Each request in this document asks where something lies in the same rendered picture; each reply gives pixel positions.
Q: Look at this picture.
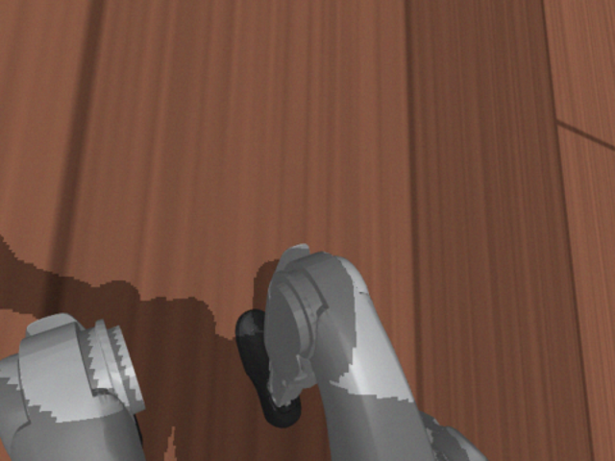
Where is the right robot hand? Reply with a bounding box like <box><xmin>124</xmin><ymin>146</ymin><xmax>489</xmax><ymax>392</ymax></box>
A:
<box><xmin>419</xmin><ymin>411</ymin><xmax>489</xmax><ymax>461</ymax></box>

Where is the right robot foot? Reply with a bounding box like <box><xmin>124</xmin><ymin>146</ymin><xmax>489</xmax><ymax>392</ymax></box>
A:
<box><xmin>235</xmin><ymin>309</ymin><xmax>301</xmax><ymax>428</ymax></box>

